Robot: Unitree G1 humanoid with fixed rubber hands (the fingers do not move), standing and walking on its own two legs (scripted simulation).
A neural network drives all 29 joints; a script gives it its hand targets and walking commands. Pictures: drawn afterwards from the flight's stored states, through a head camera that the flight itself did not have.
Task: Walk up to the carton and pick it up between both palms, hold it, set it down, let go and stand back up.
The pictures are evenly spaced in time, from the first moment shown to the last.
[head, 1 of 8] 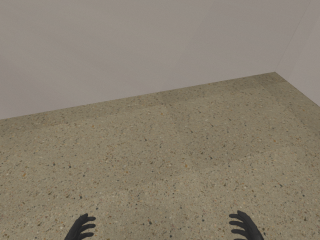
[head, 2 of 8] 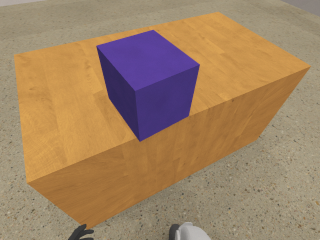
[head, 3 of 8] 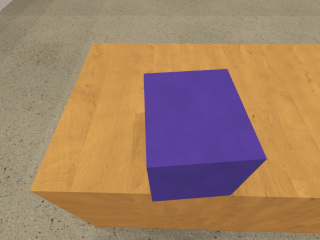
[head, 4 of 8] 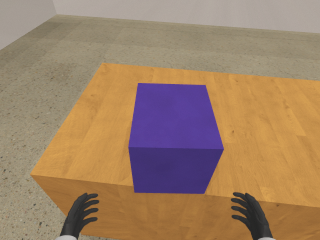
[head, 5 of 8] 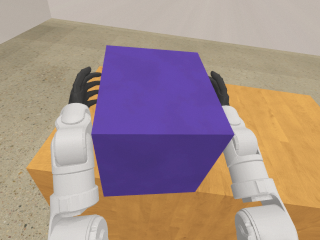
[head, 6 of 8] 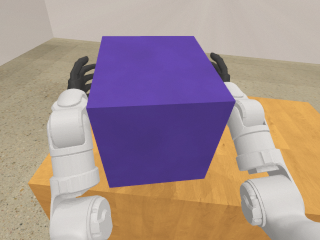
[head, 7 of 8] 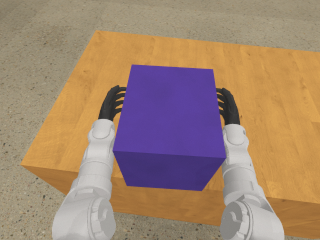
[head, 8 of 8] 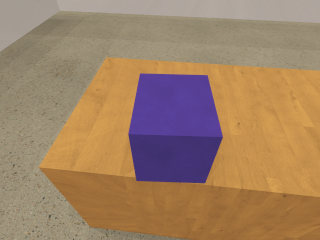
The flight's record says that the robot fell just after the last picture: no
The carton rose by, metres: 0.23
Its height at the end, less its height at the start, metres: +0.00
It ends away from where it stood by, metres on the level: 0.01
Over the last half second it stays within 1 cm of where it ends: yes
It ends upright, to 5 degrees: yes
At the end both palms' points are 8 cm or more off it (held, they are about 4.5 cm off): yes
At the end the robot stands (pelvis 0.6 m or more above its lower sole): yes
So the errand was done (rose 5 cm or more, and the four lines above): yes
